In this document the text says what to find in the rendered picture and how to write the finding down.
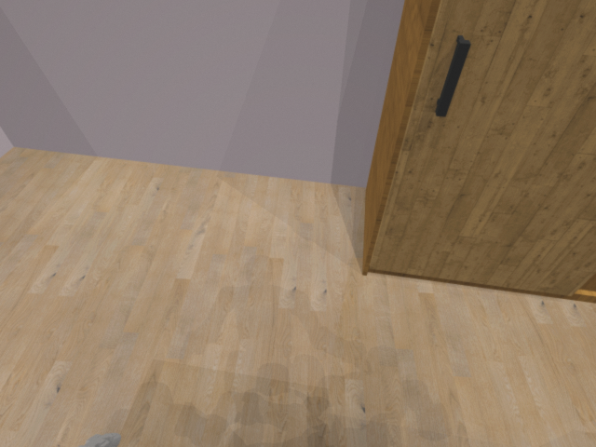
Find handle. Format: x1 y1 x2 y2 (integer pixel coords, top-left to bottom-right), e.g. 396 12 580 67
435 35 471 117

